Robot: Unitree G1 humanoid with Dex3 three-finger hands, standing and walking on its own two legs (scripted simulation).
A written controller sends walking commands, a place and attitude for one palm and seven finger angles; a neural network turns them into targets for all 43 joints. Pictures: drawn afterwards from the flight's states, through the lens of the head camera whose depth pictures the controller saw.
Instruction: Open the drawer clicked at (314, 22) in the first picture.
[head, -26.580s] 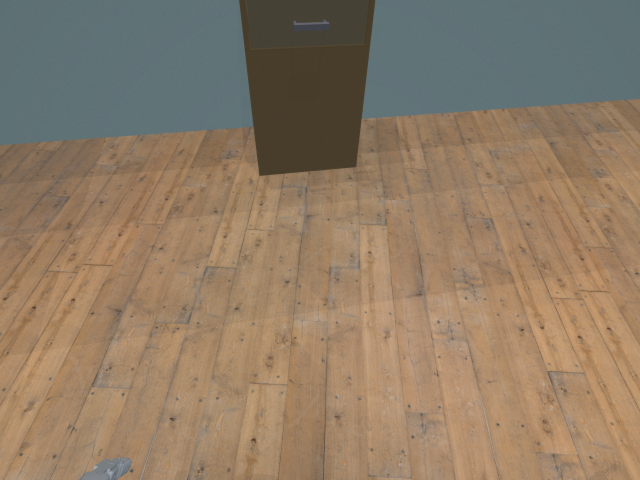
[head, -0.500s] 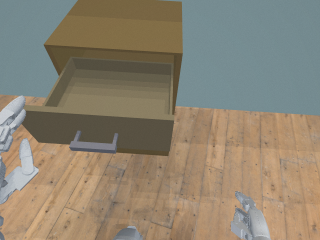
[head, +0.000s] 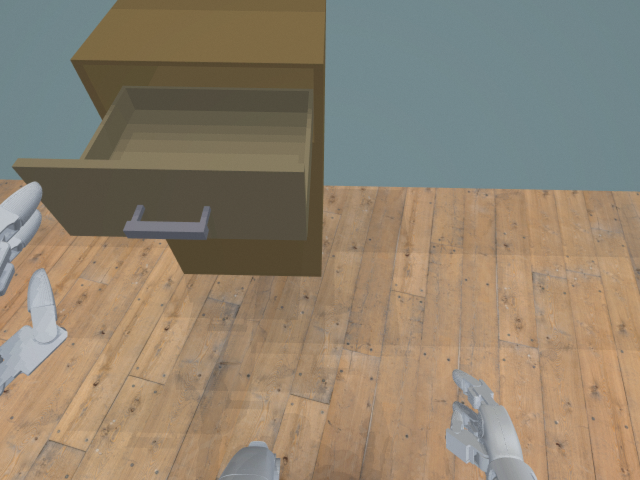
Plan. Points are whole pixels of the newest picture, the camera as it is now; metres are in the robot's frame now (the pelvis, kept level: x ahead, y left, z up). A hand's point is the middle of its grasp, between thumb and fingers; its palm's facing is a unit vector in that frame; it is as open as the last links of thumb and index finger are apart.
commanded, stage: stop stepping back and stand still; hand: left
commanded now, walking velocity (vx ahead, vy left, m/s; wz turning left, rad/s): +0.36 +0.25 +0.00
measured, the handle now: (169, 220) +0.50 +0.28 -0.04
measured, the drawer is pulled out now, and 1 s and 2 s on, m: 0.30 0.30 0.30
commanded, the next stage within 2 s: let the arm hang, fingers relaxed in 0.80 s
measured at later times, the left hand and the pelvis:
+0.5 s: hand out of the picture +0.12 +0.24 +0.19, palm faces +0.40 -0.79 -0.47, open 7.4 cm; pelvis -0.05 +0.00 +0.01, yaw +2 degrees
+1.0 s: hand (55, 449) +0.14 +0.26 +0.06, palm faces +0.19 -0.86 -0.47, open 7.4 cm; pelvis -0.07 +0.02 +0.01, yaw +3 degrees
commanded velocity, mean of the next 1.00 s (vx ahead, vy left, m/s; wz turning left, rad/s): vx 0.04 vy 0.03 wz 0.00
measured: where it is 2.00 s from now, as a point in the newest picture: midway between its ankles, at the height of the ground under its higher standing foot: outside the picture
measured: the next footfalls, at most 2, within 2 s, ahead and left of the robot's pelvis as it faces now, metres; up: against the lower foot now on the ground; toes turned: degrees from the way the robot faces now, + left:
left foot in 0.26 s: -0.03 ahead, +0.12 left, +0.00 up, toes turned +6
